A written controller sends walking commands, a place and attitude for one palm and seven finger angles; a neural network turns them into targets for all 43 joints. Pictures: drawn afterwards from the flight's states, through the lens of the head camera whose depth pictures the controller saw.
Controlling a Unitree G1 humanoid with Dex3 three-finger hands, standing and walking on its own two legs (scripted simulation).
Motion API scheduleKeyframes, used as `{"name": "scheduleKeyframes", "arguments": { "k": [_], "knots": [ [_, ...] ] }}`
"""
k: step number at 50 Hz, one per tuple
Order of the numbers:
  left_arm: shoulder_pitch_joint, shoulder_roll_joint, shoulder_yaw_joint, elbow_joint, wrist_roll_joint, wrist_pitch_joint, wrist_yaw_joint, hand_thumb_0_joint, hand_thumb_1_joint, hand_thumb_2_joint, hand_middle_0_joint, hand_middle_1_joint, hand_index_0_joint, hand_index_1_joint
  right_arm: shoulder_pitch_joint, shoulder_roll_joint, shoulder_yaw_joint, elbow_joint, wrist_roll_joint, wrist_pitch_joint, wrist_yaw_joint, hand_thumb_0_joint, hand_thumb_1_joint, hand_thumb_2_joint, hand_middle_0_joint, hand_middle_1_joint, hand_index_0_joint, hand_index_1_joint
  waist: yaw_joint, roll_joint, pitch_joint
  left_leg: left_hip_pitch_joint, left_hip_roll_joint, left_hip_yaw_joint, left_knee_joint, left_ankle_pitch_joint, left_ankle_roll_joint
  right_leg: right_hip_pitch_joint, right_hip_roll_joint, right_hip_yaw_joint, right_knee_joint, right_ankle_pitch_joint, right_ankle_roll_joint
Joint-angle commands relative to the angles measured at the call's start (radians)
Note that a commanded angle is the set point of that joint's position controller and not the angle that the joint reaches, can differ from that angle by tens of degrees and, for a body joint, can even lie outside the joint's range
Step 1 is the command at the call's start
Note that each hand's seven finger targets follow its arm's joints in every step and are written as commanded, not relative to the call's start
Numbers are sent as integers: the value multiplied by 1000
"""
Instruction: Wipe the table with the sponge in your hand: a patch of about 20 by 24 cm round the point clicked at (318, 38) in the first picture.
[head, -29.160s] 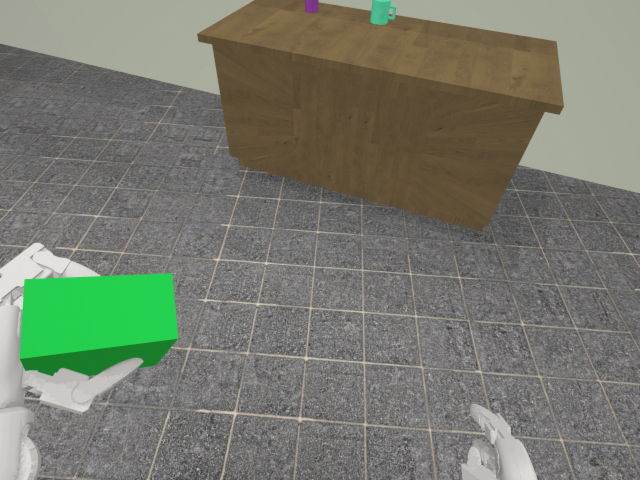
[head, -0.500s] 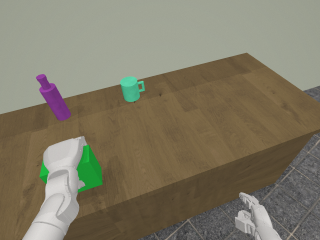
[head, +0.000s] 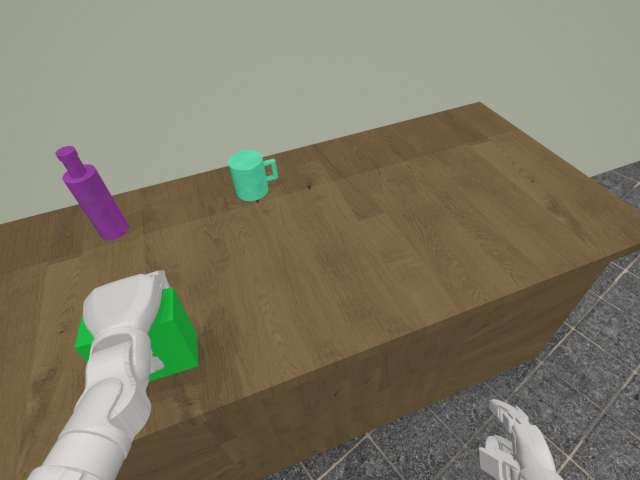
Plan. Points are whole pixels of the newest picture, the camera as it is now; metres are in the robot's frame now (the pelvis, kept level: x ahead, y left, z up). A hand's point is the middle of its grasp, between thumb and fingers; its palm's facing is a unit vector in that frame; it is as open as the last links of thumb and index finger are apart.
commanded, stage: move the sponge above the wiping area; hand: left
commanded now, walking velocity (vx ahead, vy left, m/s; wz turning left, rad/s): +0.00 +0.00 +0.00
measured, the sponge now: (147, 347) +0.28 +0.29 -0.01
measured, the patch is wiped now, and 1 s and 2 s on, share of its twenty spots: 0.00 0.00 0.05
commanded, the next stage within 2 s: lower the sponge onto the table in 0.30 s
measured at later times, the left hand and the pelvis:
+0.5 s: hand (149, 316) +0.30 +0.28 +0.03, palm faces -0.03 -0.08 -1.00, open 10.1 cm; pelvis +0.00 +0.01 +0.00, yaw +0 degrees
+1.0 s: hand (144, 326) +0.29 +0.28 +0.03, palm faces -0.03 -0.08 -1.00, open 10.1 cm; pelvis +0.01 +0.00 +0.00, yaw +0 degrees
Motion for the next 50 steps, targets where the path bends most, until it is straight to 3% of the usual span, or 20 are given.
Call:
{"name": "scheduleKeyframes", "arguments": {
  "k": [1, 2, 4, 7, 10, 16, 17, 19, 21, 22, 26, 27, 28, 34, 37, 39, 42, 45, 47, 50],
  "knots": [
    [-274, 241, 120, -227, 45, -22, 62, 0, 100, 1300, -1200, -1600, -1200, -1600, -173, -106, -37, -165, -3, -59, -5, 0, -900, -900, 200, 300, 200, 300, 15, -15, -255, 97, 4, -68, -39, 236, -1, 103, -42, 95, -48, 262, -25],
    [-265, 282, 163, -219, 37, -17, 68, 0, 100, 1300, -1200, -1600, -1200, -1600, -175, -112, -37, -159, -3, -56, -6, 0, -900, -900, 200, 300, 200, 300, 23, -13, -244, 88, 2, -69, -44, 220, -2, 108, -38, 109, -54, 248, -28],
    [-279, 235, 120, -194, 31, 0, 68, 0, 100, 1300, -1200, -1600, -1200, -1600, -177, -105, -33, -163, 3, -54, -8, 0, -900, -900, 200, 300, 200, 300, 10, -41, -210, 70, 3, -60, -50, 192, 0, 95, -42, 93, -61, 220, -21],
    [-314, 277, 148, -163, 26, 24, 64, 0, 100, 1300, -1200, -1600, -1200, -1600, -191, -117, -31, -152, 8, -47, -12, 0, -900, -900, 200, 300, 200, 300, 12, -57, -195, 65, 0, -67, -61, 161, -1, 85, -39, 109, -76, 177, -22],
    [-364, 180, 44, -181, 24, 20, 44, 0, 100, 1300, -1200, -1600, -1200, -1600, -188, -106, -30, -163, 12, -54, -13, 0, -900, -900, 200, 300, 200, 300, -8, -34, -211, 103, 8, -69, -58, 161, 1, 54, -42, 81, -77, 152, -18],
    [-366, 198, 57, -183, 45, -17, 31, 0, 100, 1300, -1200, -1600, -1200, -1600, -165, -105, -33, -158, 1, -59, -10, 0, -900, -900, 200, 300, 200, 300, -3, -30, -260, 122, 7, -71, -39, 222, 1, 75, -41, 81, -59, 227, -23],
    [-370, 250, 106, -197, 46, -21, 38, 0, 100, 1300, -1200, -1600, -1200, -1600, -165, -113, -35, -153, -1, -56, -10, 0, -900, -900, 200, 300, 200, 300, 6, -23, -262, 121, 8, -81, -44, 223, -5, 80, -35, 93, -57, 222, -29],
    [-368, 196, 66, -211, 50, -23, 49, 0, 100, 1300, -1200, -1600, -1200, -1600, -168, -100, -32, -165, -1, -58, -6, 0, -900, -900, 200, 300, 200, 300, 8, -8, -265, 132, 12, -80, -43, 243, -8, 71, -38, 72, -49, 224, -27],
    [-335, 222, 101, -181, 51, -7, 64, 0, 100, 1300, -1200, -1600, -1200, -1600, -171, -104, -32, -161, -2, -52, -4, 0, -900, -900, 200, 300, 200, 300, 17, -21, -256, 111, 11, -73, -47, 243, -10, 85, -40, 74, -49, 236, -27],
    [-328, 290, 168, -173, 50, 3, 73, 0, 100, 1300, -1200, -1600, -1200, -1600, -173, -116, -33, -151, -3, -46, -5, 0, -900, -900, 200, 300, 200, 300, 27, -31, -246, 99, 9, -78, -52, 240, -14, 95, -34, 90, -50, 238, -32],
    [-279, 192, 89, -186, 40, 51, 74, 0, 100, 1300, -1200, -1600, -1200, -1600, -195, -104, -31, -174, 2, -43, 6, 0, -900, -900, 200, 300, 200, 300, 25, -50, -252, 105, 12, -65, -47, 278, -14, 111, -44, 74, -46, 290, -25],
    [-278, 237, 127, -198, 33, 59, 72, 0, 100, 1300, -1200, -1600, -1200, -1600, -201, -116, -30, -168, 1, -38, 6, 0, -900, -900, 200, 300, 200, 300, 28, -37, -255, 104, 9, -74, -52, 269, -17, 115, -39, 92, -50, 281, -29],
    [-295, 177, 66, -198, 34, 72, 60, 0, 100, 1300, -1200, -1600, -1200, -1600, -205, -107, -24, -175, 3, -36, 7, 0, -900, -900, 200, 300, 200, 300, 19, -51, -254, 108, 8, -68, -47, 278, -13, 117, -43, 74, -51, 298, -24],
    [-319, 148, 10, -236, 28, 69, 13, 0, 100, 1300, -1200, -1600, -1200, -1600, -197, -105, -25, -184, 7, -34, 2, 0, -900, -900, 200, 300, 200, 300, -7, -57, -226, 130, 11, -78, -41, 259, 0, 83, -41, 72, -60, 270, -22],
    [-334, 238, 88, -253, 44, 33, 20, 0, 100, 1300, -1200, -1600, -1200, -1600, -186, -114, -28, -169, -4, -34, -6, 0, -900, -900, 200, 300, 200, 300, 5, -35, -251, 133, 7, -84, -39, 262, -3, 98, -36, 95, -55, 281, -30],
    [-358, 187, 51, -251, 59, 9, 30, 0, 100, 1300, -1200, -1600, -1200, -1600, -174, -101, -29, -169, -5, -39, -6, 0, -900, -900, 200, 300, 200, 300, -2, -36, -262, 145, 11, -77, -30, 279, -3, 83, -38, 80, -45, 293, -28],
    [-292, 237, 116, -257, 68, -6, 61, 0, 100, 1300, -1200, -1600, -1200, -1600, -179, -109, -34, -163, -12, -40, 0, 0, -900, -900, 200, 300, 200, 300, 28, 9, -289, 145, 9, -84, -30, 316, -18, 101, -33, 99, -34, 321, -39],
    [-240, 173, 79, -214, 60, 12, 77, 0, 100, 1300, -1200, -1600, -1200, -1600, -187, -103, -33, -165, -7, -38, 10, 0, -900, -900, 200, 300, 200, 300, 21, -40, -270, 121, 12, -78, -26, 329, -24, 98, -38, 82, -30, 349, -31],
    [-201, 207, 122, -198, 45, 36, 83, 0, 100, 1300, -1200, -1600, -1200, -1600, -188, -114, -37, -162, -5, -32, 12, 0, -900, -900, 200, 300, 200, 300, 29, -49, -249, 99, 11, -78, -32, 308, -25, 101, -35, 98, -32, 338, -35],
    [-196, 142, 55, -205, 33, 64, 74, 0, 100, 1300, -1200, -1600, -1200, -1600, -206, -108, -34, -176, 3, -29, 17, 0, -900, -900, 200, 300, 200, 300, 18, -79, -252, 95, 8, -67, -26, 300, -15, 110, -44, 85, -34, 367, -25]
  ]
}}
